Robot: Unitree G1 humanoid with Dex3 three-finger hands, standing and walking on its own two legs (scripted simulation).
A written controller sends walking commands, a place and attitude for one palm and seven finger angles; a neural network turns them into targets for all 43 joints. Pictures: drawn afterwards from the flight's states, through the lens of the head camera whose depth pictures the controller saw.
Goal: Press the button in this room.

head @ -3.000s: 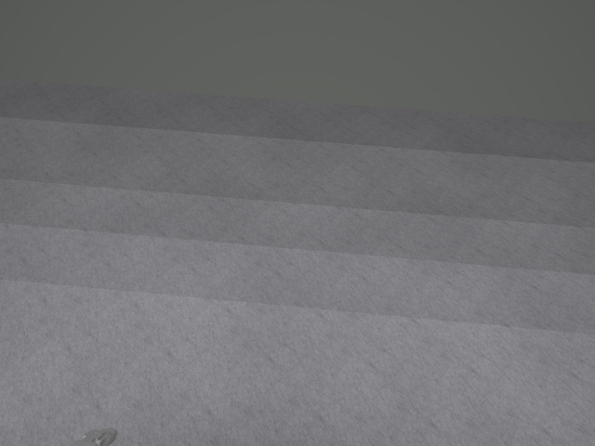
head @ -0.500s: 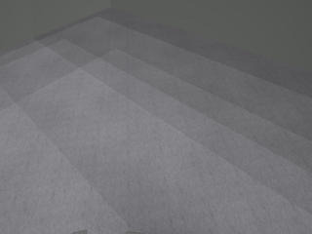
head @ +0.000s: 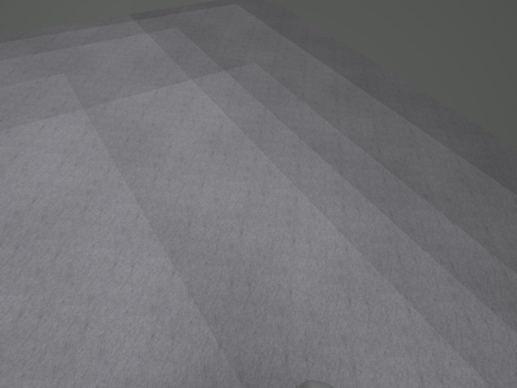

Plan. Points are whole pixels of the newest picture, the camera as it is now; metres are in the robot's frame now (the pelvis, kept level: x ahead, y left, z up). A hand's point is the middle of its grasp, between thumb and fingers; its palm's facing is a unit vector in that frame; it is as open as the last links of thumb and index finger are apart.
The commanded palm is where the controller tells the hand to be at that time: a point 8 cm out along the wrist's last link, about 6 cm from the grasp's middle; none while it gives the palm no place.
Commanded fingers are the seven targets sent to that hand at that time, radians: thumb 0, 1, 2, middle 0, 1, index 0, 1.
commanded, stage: turn or walk to find it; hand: left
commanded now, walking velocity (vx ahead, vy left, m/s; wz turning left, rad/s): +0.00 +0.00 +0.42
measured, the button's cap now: out of the picture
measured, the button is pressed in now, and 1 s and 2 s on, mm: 0 0 0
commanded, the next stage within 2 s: none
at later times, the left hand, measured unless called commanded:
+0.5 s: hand out of the picture +0.00 +0.16 -0.15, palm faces +0.24 -0.94 -0.25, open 7.4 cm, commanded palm none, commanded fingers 0.00 0.90 0.90 -0.20 -0.30 -0.20 -0.30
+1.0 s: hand out of the picture -0.09 +0.22 -0.16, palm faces +0.45 -0.86 -0.25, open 7.4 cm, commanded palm none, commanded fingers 0.00 0.90 0.90 -0.20 -0.30 -0.20 -0.30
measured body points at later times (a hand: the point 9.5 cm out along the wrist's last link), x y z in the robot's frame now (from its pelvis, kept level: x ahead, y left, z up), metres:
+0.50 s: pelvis -0.03 -0.04 +0.00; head -0.01 -0.06 +0.45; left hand -0.01 +0.21 -0.13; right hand +0.06 -0.29 -0.15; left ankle -0.08 +0.10 -0.65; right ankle -0.01 -0.13 -0.74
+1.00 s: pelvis -0.07 -0.01 +0.00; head -0.05 +0.02 +0.45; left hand -0.11 +0.27 -0.14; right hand +0.11 -0.19 -0.13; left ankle -0.09 +0.09 -0.74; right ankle -0.02 -0.14 -0.68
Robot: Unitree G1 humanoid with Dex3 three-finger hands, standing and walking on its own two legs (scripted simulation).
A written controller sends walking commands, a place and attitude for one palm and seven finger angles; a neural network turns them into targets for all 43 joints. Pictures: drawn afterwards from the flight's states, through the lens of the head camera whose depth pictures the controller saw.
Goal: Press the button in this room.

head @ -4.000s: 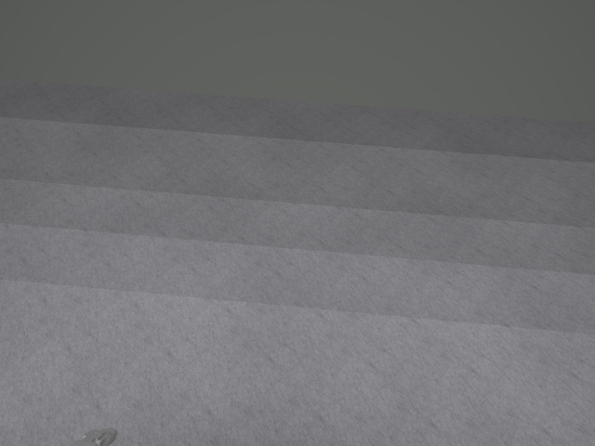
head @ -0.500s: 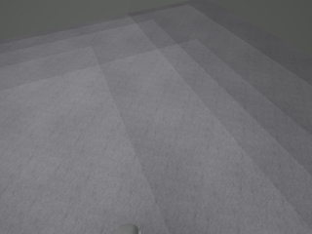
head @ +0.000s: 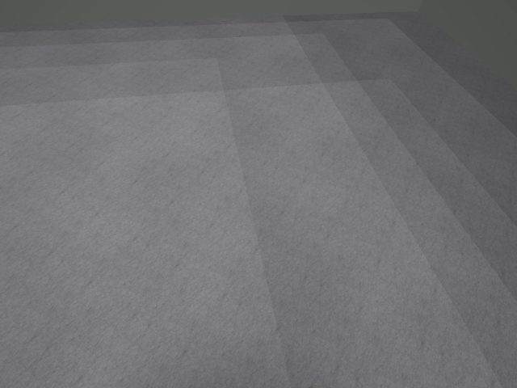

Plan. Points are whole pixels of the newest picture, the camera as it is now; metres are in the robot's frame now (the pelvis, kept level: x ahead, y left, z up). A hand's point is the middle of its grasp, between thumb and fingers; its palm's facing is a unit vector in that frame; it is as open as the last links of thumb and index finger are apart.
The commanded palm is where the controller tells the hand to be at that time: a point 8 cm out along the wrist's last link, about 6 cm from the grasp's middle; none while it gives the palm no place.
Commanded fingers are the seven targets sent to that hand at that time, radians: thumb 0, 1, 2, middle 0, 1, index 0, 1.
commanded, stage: turn or walk to find it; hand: left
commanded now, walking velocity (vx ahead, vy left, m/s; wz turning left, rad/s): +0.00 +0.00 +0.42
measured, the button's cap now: out of the picture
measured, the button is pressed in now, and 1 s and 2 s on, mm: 0 0 0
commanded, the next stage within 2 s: none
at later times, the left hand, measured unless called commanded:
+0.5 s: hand out of the picture -0.03 +0.16 -0.16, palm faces +0.26 -0.93 -0.25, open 7.4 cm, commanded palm none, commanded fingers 0.00 0.90 0.90 -0.20 -0.30 -0.20 -0.30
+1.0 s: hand out of the picture -0.08 +0.21 -0.16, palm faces +0.44 -0.86 -0.25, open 7.4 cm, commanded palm none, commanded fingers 0.00 0.90 0.90 -0.20 -0.30 -0.20 -0.30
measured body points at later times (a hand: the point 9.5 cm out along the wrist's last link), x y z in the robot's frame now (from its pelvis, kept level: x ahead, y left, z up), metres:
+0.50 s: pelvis -0.03 -0.04 +0.00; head +0.00 -0.05 +0.45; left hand -0.04 +0.21 -0.14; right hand +0.07 -0.28 -0.16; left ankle -0.08 +0.11 -0.69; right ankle +0.00 -0.13 -0.74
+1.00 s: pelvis -0.07 -0.01 +0.00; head -0.04 +0.00 +0.45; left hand -0.10 +0.25 -0.14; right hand +0.10 -0.20 -0.15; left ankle -0.08 +0.09 -0.74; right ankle -0.02 -0.14 -0.71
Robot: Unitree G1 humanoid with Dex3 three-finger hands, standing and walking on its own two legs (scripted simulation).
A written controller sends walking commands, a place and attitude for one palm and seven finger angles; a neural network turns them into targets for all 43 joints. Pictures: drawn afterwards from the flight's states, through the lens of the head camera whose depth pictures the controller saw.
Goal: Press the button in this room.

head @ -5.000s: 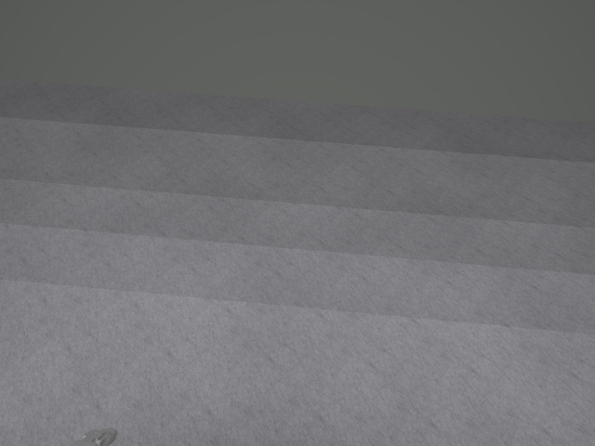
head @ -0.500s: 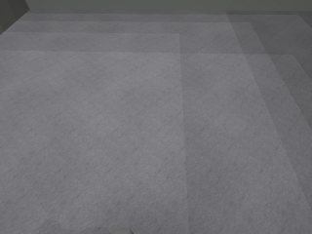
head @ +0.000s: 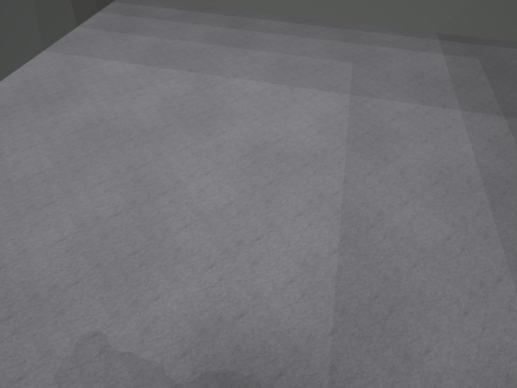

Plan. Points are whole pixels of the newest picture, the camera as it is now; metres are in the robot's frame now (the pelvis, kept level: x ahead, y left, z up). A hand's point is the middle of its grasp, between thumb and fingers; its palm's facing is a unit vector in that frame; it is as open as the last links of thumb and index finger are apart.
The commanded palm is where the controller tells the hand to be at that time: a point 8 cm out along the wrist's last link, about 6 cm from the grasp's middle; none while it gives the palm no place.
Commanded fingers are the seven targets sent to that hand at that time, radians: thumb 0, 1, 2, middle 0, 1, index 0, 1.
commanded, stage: turn or walk to find it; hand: left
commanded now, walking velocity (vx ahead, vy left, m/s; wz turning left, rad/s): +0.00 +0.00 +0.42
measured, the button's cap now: out of the picture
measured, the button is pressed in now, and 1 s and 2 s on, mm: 0 0 0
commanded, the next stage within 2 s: none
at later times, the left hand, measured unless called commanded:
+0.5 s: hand out of the picture -0.04 +0.20 -0.18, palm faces +0.27 -0.93 -0.23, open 7.4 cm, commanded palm none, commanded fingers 0.00 0.90 0.90 -0.20 -0.30 -0.20 -0.30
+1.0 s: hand out of the picture -0.04 +0.20 -0.15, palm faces +0.43 -0.86 -0.28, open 7.4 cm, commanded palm none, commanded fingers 0.00 0.90 0.90 -0.20 -0.30 -0.20 -0.30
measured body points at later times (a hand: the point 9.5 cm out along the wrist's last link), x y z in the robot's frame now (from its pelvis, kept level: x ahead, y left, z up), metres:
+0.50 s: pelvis -0.03 -0.01 -0.01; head +0.00 +0.01 +0.44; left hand -0.05 +0.24 -0.16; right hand +0.10 -0.24 -0.15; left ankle -0.07 +0.11 -0.73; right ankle -0.01 -0.13 -0.74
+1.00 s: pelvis -0.05 -0.02 -0.01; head -0.02 -0.03 +0.44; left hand -0.07 +0.25 -0.13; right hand +0.10 -0.22 -0.17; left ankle -0.07 +0.11 -0.73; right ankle -0.01 -0.12 -0.74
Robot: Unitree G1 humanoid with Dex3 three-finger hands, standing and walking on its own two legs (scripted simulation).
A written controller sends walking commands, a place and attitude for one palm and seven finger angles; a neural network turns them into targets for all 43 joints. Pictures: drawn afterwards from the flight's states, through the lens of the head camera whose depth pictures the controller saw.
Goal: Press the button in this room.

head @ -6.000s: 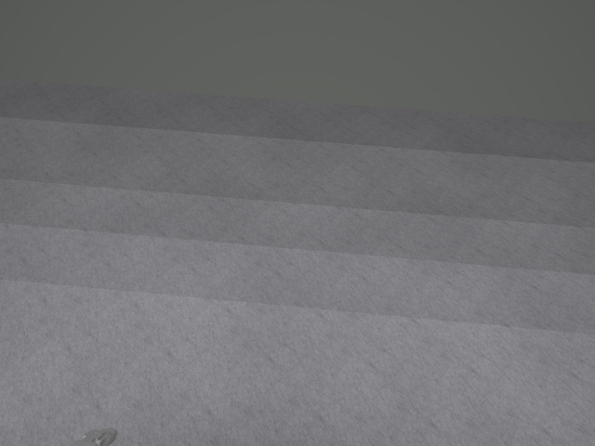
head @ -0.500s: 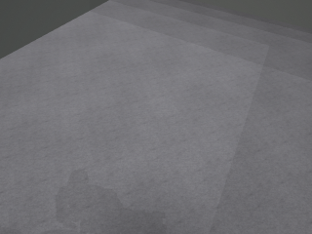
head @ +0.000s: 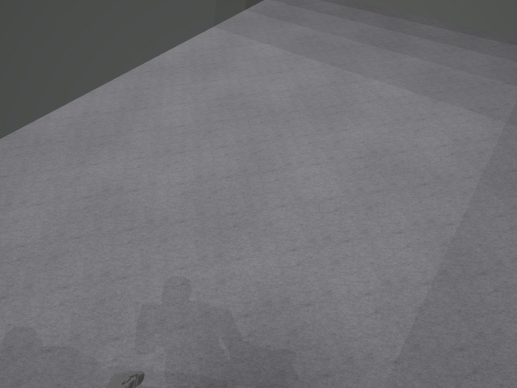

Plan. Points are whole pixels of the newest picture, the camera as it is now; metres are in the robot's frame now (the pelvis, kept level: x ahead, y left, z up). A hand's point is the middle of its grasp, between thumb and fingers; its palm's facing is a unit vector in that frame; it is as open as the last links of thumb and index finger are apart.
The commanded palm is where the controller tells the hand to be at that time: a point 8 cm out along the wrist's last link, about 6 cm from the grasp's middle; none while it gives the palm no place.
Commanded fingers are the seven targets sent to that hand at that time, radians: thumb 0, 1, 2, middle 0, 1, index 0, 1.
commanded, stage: turn or walk to find it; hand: left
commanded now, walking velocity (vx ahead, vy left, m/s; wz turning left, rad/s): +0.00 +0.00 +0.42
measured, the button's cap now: out of the picture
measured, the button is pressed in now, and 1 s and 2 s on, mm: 0 0 0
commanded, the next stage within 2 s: none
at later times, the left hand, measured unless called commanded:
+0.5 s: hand out of the picture -0.04 +0.25 -0.18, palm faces +0.26 -0.94 -0.23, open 7.4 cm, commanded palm none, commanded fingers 0.00 0.90 0.90 -0.20 -0.30 -0.20 -0.30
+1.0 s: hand out of the picture -0.03 +0.19 -0.13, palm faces +0.42 -0.87 -0.27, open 7.4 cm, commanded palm none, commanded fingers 0.00 0.90 0.90 -0.20 -0.30 -0.20 -0.30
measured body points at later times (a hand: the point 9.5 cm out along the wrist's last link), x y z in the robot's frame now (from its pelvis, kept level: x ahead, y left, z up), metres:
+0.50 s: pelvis -0.02 +0.03 +0.00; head +0.01 +0.07 +0.45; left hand -0.05 +0.30 -0.16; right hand +0.13 -0.19 -0.13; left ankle -0.04 +0.13 -0.73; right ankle -0.02 -0.11 -0.68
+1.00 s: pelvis -0.03 -0.02 +0.01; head +0.00 -0.05 +0.46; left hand -0.05 +0.23 -0.11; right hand +0.10 -0.24 -0.16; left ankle -0.10 +0.11 -0.64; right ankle +0.01 -0.10 -0.73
